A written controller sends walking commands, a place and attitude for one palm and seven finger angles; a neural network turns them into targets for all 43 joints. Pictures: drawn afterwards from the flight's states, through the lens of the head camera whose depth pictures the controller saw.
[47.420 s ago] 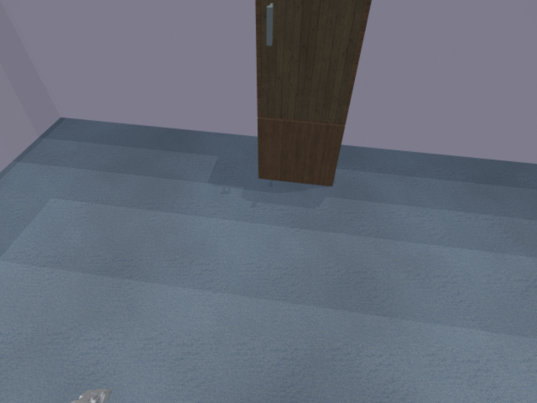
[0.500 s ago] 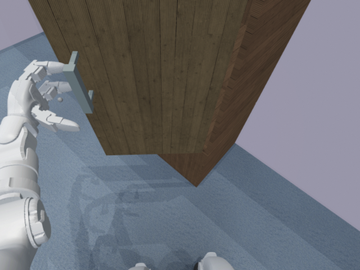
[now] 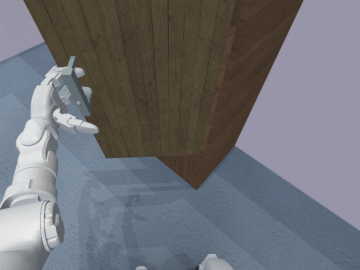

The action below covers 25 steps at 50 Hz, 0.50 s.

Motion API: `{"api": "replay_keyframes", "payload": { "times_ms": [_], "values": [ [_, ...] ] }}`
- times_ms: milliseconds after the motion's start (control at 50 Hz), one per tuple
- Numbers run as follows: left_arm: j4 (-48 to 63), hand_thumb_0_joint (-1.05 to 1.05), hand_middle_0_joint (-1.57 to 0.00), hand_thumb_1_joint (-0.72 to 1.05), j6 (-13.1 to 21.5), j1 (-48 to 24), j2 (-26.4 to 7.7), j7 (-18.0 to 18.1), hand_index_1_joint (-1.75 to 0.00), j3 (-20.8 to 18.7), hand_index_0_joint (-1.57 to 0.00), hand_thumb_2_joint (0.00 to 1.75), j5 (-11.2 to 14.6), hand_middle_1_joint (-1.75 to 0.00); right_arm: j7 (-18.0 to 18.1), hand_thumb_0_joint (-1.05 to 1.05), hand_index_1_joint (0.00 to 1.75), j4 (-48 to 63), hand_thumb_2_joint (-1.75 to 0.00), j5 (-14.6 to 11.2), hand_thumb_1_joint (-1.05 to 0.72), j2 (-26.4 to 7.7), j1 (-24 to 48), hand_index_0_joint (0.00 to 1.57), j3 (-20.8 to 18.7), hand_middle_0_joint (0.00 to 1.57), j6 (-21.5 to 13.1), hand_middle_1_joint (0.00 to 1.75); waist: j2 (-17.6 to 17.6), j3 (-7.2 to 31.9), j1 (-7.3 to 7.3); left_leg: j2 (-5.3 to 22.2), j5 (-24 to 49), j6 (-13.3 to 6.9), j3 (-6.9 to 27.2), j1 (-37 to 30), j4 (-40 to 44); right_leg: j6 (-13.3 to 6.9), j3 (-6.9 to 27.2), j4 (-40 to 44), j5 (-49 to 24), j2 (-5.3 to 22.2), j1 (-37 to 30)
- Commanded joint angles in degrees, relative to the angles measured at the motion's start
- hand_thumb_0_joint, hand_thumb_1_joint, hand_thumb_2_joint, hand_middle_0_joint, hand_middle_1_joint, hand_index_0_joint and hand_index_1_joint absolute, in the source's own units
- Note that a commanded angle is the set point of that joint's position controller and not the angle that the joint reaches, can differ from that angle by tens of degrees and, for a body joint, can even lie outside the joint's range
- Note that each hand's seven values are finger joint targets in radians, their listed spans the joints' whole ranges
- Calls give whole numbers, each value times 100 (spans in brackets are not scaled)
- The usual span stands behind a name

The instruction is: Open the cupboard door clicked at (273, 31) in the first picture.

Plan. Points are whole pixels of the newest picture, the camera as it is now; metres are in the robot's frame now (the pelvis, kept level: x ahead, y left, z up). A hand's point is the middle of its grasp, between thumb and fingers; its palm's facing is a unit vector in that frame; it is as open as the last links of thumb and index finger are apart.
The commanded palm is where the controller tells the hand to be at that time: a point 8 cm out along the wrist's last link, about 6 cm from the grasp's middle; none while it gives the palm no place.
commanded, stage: slide the fingers in behind the handle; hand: left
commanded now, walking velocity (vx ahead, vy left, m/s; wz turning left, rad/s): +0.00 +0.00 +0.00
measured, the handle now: (80, 87) +0.51 +0.22 +0.10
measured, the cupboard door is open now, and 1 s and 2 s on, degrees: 44 44 67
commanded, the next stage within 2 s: close the thumb around the handle in 0.50 s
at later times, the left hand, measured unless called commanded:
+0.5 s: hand (82, 105) +0.45 +0.20 +0.10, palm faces +0.01 -1.00 +0.00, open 14.0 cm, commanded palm +0.43 +0.26 +0.10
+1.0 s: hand (77, 104) +0.45 +0.21 +0.10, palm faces +0.02 -1.00 +0.00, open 9.6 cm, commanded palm +0.42 +0.26 +0.10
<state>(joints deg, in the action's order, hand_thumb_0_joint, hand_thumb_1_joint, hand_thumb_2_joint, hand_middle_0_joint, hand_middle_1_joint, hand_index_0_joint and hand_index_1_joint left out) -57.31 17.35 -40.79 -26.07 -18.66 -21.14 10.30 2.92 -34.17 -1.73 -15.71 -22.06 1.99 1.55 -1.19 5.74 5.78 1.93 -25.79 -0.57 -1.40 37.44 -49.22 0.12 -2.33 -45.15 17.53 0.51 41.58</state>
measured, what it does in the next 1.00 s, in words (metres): stands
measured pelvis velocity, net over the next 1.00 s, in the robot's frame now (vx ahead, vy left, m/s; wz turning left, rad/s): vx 0.00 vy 0.00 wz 0.00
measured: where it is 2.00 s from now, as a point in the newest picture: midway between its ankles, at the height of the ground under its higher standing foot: outside the picture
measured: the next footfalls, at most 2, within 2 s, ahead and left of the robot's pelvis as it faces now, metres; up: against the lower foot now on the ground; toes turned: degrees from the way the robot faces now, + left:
none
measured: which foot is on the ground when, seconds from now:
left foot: down 0.00-1.00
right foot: down 0.00-1.00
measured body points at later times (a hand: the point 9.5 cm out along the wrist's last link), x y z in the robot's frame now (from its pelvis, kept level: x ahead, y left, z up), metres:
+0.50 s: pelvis -0.01 +0.00 +0.00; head +0.07 +0.00 +0.44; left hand +0.44 +0.26 +0.10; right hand +0.04 -0.27 -0.11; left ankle -0.02 +0.11 -0.70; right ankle +0.04 -0.13 -0.70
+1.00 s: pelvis +0.00 +0.00 +0.00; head +0.08 +0.01 +0.45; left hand +0.44 +0.27 +0.10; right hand +0.05 -0.26 -0.11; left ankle -0.02 +0.11 -0.70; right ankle +0.04 -0.13 -0.70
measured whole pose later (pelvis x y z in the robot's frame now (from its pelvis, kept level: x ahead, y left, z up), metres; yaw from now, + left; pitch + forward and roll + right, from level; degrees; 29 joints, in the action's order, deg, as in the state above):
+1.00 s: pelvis +0.00 +0.00 +0.00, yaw +0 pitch +14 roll -1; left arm -56.6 18.5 -39.2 -25.4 -18.0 -21.4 10.6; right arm 3.0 -34.6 -1.7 -15.6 -22.6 1.8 1.4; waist -1.2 5.9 5.4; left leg 1.9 -25.9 -0.7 -1.6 36.7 -48.5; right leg 0.2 -2.0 -44.6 17.7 0.4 41.0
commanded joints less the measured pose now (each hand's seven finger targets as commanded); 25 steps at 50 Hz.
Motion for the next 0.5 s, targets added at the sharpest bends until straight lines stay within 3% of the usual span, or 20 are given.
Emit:
{"api": "replay_keyframes", "payload": {
  "times_ms": [0, 40, 100, 160, 180, 220, 260, 280, 320, 360, 380, 440, 480],
  "values": [
    [1137, 0, -30, -50, 368, -2353, -1347, 108, -120, -167, -30, 30, 70, -120, 58, 0, 30, 496, -90, 30, -90, -907, -460, 20, -347, 20, -173, 30, -215, 1928, 5, -149, 1706, -41, 152, -489, 711, -139, 81, 346, -1470, -165, -1648],
    [1053, 0, -30, -50, 388, -2530, -1416, 156, -120, -199, -30, 30, 49, -120, 74, 0, 30, 469, -90, 25, -90, -924, -460, 20, -349, 20, -176, 30, 21, 1804, 76, -151, 1438, -66, 143, -330, 731, -112, 108, 396, -1304, -152, -1656],
    [1183, 0, -30, -50, 522, -2688, -1460, 210, -120, -212, -30, 30, -18, -120, 76, 0, 30, 459, -90, 39, -90, -888, -460, 20, -341, 20, -212, 30, -320, 2082, 12, -185, 1524, -60, 142, -475, 709, -139, 147, 345, -1359, -141, -1740],
    [1232, 0, -30, -50, 624, -2537, -1663, 217, -120, -366, -30, 30, -21, -120, 82, 0, 30, 449, -90, 46, -90, -899, -473, 20, -340, 20, -224, 30, -292, 2237, -47, -182, 1631, -64, 136, -482, 669, -152, 167, 311, -1468, -153, -1874],
    [1184, 0, -30, -50, 623, -2565, -1594, 205, -120, -328, -30, 30, -10, -120, 81, 0, 30, 422, -90, 38, -90, -880, -448, 20, -334, 20, -228, 30, -224, 2219, -8, -181, 1598, -65, 113, -440, 680, -125, 176, 326, -1512, -142, -1900],
    [1007, 0, -30, -50, 577, -2379, -1686, 151, -120, -408, -30, 30, -4, -120, 88, 0, 30, 428, -90, 25, -90, -902, -446, 20, -333, 20, -225, 30, -238, 2122, -69, -185, 1509, -56, 91, -313, 710, -133, 185, 338, -1462, -135, -1946],
    [892, 0, -30, -50, 506, -2466, -1467, 95, -120, -225, -30, 30, 30, -120, 96, 0, 30, 445, -90, 13, -90, -900, -441, 20, -320, 20, -229, 30, -91, 1913, 32, -188, 1378, -79, 97, -237, 727, -124, 162, 376, -1348, -141, -1855],
    [890, 0, -30, -50, 488, -2536, -1523, 76, -120, -235, -30, 30, 14, -120, 101, 0, 30, 417, -90, 3, -90, -919, -426, 20, -338, 20, -228, 30, -162, 1894, 57, -178, 1326, -74, 84, -248, 735, -108, 174, 403, -1307, -130, -1797],
    [923, 0, -30, -50, 457, -2487, -1500, 44, -120, -201, -30, 30, 11, -120, 113, 0, 30, 454, -90, 3, -90, -920, -418, 20, -337, 20, -219, 30, -330, 1922, 9, -187, 1330, -64, 100, -311, 743, -133, 168, 387, -1255, -131, -1719],
    [993, 0, -30, -50, 489, -2690, -1169, 41, -120, 58, -30, 30, 50, -120, 110, 0, 30, 446, -90, 9, -90, -895, -438, 20, -337, 20, -251, 30, -273, 1849, 110, -176, 1379, -71, 148, -453, 730, -144, 118, 392, -1198, -154, -1549],
    [1050, 0, -30, -50, 507, -2727, -1201, 45, -120, 15, -30, 30, 72, -120, 104, 0, 30, 419, -90, 19, -90, -910, -455, 20, -351, 20, -264, 30, -326, 1981, 90, -168, 1380, -59, 157, -526, 720, -135, 124, 388, -1187, -153, -1528],
    [969, 0, -30, -50, 535, -2803, -1490, 93, -120, -212, -30, 30, 94, -120, 128, 0, 30, 379, -90, 15, -90, -947, -468, 20, -342, 20, -261, 30, -39, 1991, 81, -180, 1261, -71, 165, -329, 723, -116, 164, 400, -1149, -138, -1692],
    [902, 0, -30, -50, 554, -2773, -1485, 126, -120, -216, -30, 30, 54, -120, 131, 0, 30, 368, -90, 18, -90, -936, -479, 20, -346, 20, -265, 30, -119, 2023, 78, -184, 1300, -71, 161, -351, 710, -117, 155, 374, -1166, -137, -1650]
  ]
}}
